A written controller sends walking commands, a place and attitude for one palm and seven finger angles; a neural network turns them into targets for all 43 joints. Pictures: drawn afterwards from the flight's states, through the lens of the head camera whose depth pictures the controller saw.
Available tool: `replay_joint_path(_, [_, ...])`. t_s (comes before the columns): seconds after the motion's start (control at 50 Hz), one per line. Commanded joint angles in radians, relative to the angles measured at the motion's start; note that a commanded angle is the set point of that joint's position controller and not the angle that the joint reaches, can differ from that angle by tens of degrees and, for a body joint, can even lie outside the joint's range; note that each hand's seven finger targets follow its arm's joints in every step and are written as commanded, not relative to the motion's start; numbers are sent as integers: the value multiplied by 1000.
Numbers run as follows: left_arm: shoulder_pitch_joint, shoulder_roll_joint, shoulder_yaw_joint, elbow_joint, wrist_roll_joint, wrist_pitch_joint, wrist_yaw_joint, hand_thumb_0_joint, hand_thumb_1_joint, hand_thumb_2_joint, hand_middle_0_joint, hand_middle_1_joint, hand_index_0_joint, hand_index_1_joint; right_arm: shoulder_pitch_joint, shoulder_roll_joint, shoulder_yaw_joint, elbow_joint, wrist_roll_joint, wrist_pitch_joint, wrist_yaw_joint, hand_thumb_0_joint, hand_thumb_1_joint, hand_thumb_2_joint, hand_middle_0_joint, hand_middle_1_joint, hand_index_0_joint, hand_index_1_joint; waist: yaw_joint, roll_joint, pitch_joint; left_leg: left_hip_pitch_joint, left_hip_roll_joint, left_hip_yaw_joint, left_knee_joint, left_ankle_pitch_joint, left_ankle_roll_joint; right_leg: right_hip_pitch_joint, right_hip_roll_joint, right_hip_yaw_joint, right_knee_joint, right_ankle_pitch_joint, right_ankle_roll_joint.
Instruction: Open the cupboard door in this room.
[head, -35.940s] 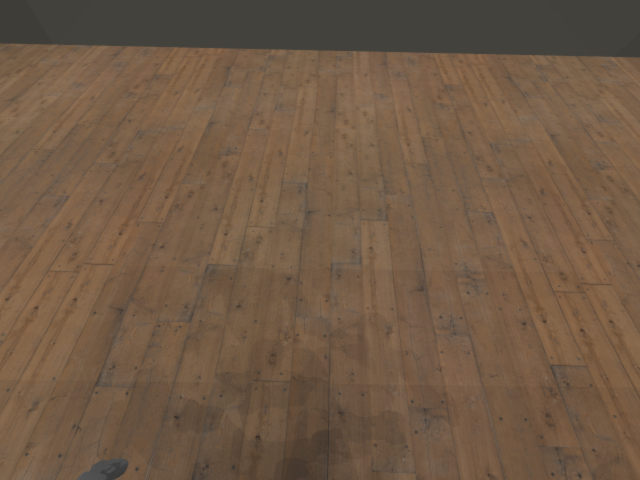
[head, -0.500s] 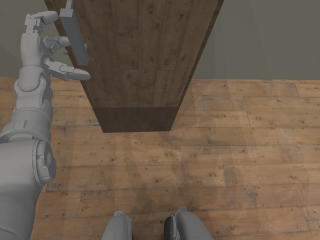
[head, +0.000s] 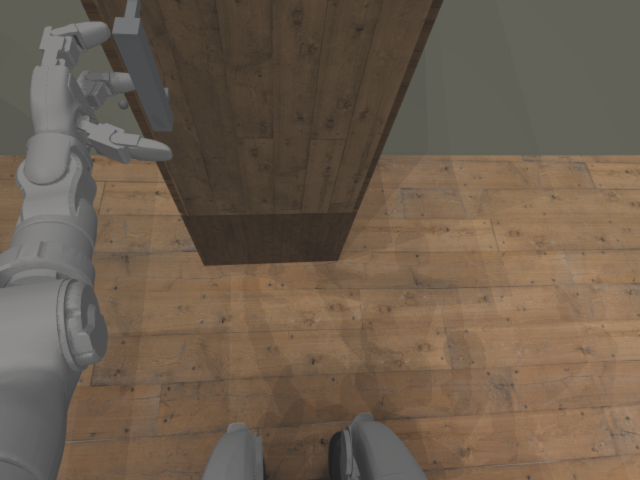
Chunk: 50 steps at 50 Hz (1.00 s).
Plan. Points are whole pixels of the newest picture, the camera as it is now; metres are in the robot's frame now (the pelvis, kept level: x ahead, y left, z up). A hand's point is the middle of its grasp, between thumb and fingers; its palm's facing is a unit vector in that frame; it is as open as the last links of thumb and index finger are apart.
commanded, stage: move the hooked fingers beside the handle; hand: left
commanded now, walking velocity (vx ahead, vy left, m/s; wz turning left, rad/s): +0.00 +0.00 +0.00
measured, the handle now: (149, 68) +0.59 +0.17 +0.08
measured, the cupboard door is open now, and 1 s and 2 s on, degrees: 0 0 0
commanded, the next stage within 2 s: none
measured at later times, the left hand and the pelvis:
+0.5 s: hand (115, 102) +0.54 +0.20 +0.08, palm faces +0.03 -1.00 -0.02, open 15.0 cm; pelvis +0.00 +0.00 +0.00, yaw -1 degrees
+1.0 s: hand (107, 99) +0.54 +0.21 +0.09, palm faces -0.01 -1.00 -0.02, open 14.1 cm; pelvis +0.00 +0.00 +0.00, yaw -3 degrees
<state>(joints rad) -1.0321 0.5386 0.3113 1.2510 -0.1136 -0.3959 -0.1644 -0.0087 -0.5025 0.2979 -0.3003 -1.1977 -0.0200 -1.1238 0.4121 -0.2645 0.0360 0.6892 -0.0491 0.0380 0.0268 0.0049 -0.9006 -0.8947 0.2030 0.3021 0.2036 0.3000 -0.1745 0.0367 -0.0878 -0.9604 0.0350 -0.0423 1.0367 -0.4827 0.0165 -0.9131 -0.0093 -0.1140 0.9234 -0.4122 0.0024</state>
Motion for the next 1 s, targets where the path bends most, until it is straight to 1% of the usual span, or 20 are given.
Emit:
replay_joint_path(0.0, [-566,49,-72,-286,30,-87,-81,0,-500,300,-300,-1200,-300,-1200,215,-189,-69,-16,-1,-1,-15,0,-900,-900,200,300,200,300,-99,218,-542,576,4,-73,-91,593,-14,55,71,37,-70,328,-30])
replay_joint_path(0.06, [-535,76,-46,-276,25,-85,-88,0,-500,300,-300,-1200,-300,-1200,211,-190,-67,-20,3,4,-17,0,-900,-900,200,300,200,300,-90,207,-533,557,3,-64,-91,584,-11,70,72,39,-71,339,-29])
replay_joint_path(0.08, [-545,69,-55,-263,25,-80,-90,0,-500,300,-300,-1200,-300,-1200,207,-189,-65,-20,5,5,-18,0,-900,-900,200,300,200,300,-101,190,-508,534,2,-62,-91,549,-8,63,72,39,-74,327,-27])
replay_joint_path(0.14, [-521,160,17,-263,25,-82,-93,0,-500,300,-300,-1200,-300,-1200,212,-197,-63,-31,6,7,-24,0,-900,-900,200,300,200,300,-81,181,-510,500,-2,-54,-98,526,-2,109,71,45,-73,333,-30])
replay_joint_path(0.16, [-502,133,-3,-253,27,-79,-98,0,-500,300,-300,-1200,-300,-1200,204,-191,-61,-37,8,7,-22,0,-900,-900,200,300,200,300,-79,197,-513,503,-4,-51,-97,526,-4,98,70,45,-73,329,-28])
replay_joint_path(0.24, [-514,161,12,-267,21,-77,-109,0,-500,300,-300,-1200,-300,-1200,208,-193,-60,-38,10,11,-27,0,-900,-900,200,300,200,300,-85,189,-501,507,2,-54,-97,546,-4,99,72,43,-71,337,-28])
replay_joint_path(0.28, [-492,174,25,-283,24,-77,-112,0,-500,300,-300,-1200,-300,-1200,208,-193,-63,-43,9,15,-27,0,-900,-900,200,300,200,300,-69,214,-536,529,4,-54,-94,573,-9,98,71,44,-67,343,-27])
replay_joint_path(0.3, [-487,147,5,-275,23,-72,-116,0,-500,300,-300,-1200,-300,-1200,204,-190,-62,-44,11,16,-26,0,-900,-900,200,300,200,300,-75,219,-525,531,3,-51,-94,570,-8,89,72,44,-73,342,-26])
replay_joint_path(0.34, [-477,183,36,-275,17,-71,-115,0,-500,300,-300,-1200,-300,-1200,211,-195,-63,-45,11,18,-30,0,-900,-900,200,300,200,300,-74,184,-519,519,6,-54,-95,579,-5,106,74,44,-72,350,-26])
replay_joint_path(0.42, [-471,189,37,-275,22,-63,-119,0,-500,300,-300,-1200,-300,-1200,209,-194,-62,-45,13,23,-31,0,-900,-900,200,300,200,300,-69,190,-507,511,6,-51,-99,570,-7,107,73,44,-73,349,-24])
replay_joint_path(0.44, [-479,173,28,-298,17,-68,-120,0,-500,300,-300,-1200,-300,-1200,209,-192,-64,-49,12,21,-32,0,-900,-900,200,300,200,300,-71,221,-524,533,5,-49,-95,595,-7,100,73,46,-70,357,-26])
replay_joint_path(0.48, [-454,209,58,-287,19,-66,-121,0,-500,300,-300,-1200,-300,-1200,212,-195,-64,-46,13,26,-31,0,-900,-900,200,300,200,300,-60,208,-537,533,8,-51,-93,617,-10,112,74,46,-70,370,-24])
replay_joint_path(0.52, [-455,198,45,-272,20,-58,-126,0,-500,300,-300,-1200,-300,-1200,207,-194,-63,-49,15,28,-33,0,-900,-900,200,300,200,300,-71,172,-503,498,6,-44,-95,567,-4,115,74,47,-76,360,-20])
replay_joint_path(0.58, [-439,255,91,-291,21,-64,-128,0,-500,300,-300,-1200,-300,-1200,211,-197,-62,-56,14,29,-35,0,-900,-900,200,300,200,300,-51,193,-553,508,4,-44,-93,599,-5,150,74,52,-66,388,-24])
replay_joint_path(0.64, [-424,253,91,-279,12,-62,-136,0,-500,300,-300,-1200,-300,-1200,207,-193,-60,-61,18,31,-37,0,-900,-900,200,300,200,300,-56,175,-500,483,4,-38,-98,580,-1,154,75,51,-74,386,-24])
replay_joint_path(0.7, [-424,259,92,-295,12,-60,-143,0,-500,300,-300,-1200,-300,-1200,202,-195,-61,-66,19,31,-37,0,-900,-900,200,300,200,300,-52,197,-527,490,3,-33,-97,576,-2,155,74,54,-73,386,-21])
replay_joint_path(0.74, [-385,326,147,-285,8,-62,-145,0,-500,300,-300,-1200,-300,-1200,206,-200,-60,-71,20,34,-41,0,-900,-900,200,300,200,300,-38,173,-525,467,3,-28,-98,582,2,194,75,58,-72,412,-23])
replay_joint_path(0.76, [-375,333,152,-286,9,-60,-151,0,-500,300,-300,-1200,-300,-1200,201,-199,-58,-76,22,36,-41,0,-900,-900,200,300,200,300,-32,178,-548,458,0,-22,-95,582,3,211,73,63,-69,427,-20])
replay_joint_path(0.9, [-312,422,210,-211,10,-23,-168,0,-500,300,-300,-1200,-300,-1200,190,-204,-51,-104,30,44,-50,0,-900,-900,200,300,200,300,-24,127,-467,339,-4,0,-102,505,13,256,69,73,-70,431,-15])
replay_joint_path(0.98, [-312,450,224,-250,14,-39,-179,0,-500,300,-300,-1200,-300,-1200,190,-205,-52,-118,30,44,-53,0,-900,-900,200,300,200,300,-15,152,-523,370,-2,0,-96,529,9,265,69,77,-61,442,-14])
